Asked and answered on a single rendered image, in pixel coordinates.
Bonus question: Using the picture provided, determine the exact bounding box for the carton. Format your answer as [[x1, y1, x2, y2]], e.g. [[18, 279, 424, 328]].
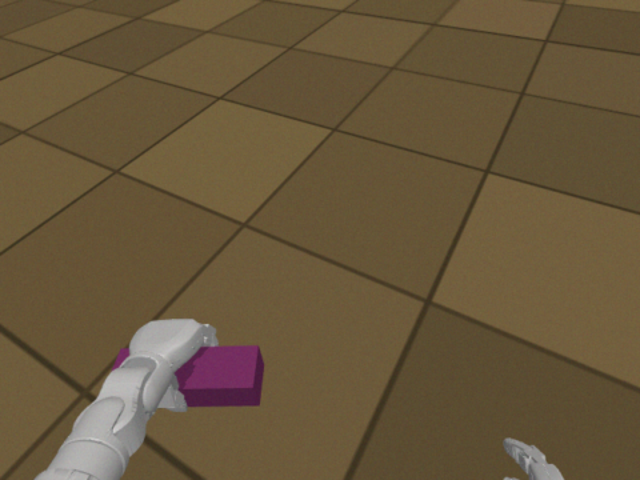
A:
[[111, 345, 264, 407]]

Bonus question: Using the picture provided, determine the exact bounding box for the right robot hand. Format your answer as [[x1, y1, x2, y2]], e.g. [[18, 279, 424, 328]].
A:
[[503, 438, 564, 480]]

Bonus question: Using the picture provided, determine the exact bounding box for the left robot arm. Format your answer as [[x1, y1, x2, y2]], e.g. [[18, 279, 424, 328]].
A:
[[34, 352, 173, 480]]

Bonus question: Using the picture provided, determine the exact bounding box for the left robot hand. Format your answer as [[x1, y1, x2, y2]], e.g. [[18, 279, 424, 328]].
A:
[[129, 319, 219, 412]]

